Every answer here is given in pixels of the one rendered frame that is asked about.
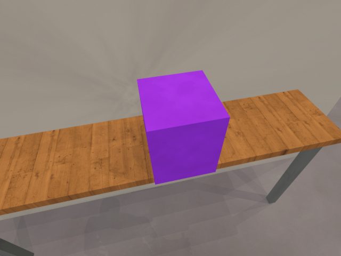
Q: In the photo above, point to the table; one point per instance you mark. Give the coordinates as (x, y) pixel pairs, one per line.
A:
(50, 167)

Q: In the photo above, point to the carton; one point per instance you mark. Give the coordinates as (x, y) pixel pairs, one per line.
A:
(185, 124)

